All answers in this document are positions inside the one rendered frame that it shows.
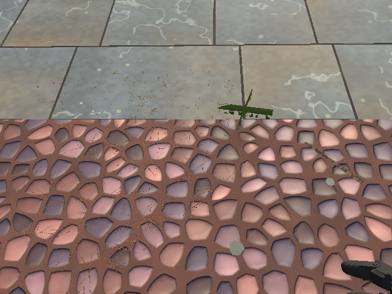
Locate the right robot hand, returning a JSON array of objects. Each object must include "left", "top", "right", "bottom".
[{"left": 341, "top": 260, "right": 392, "bottom": 294}]

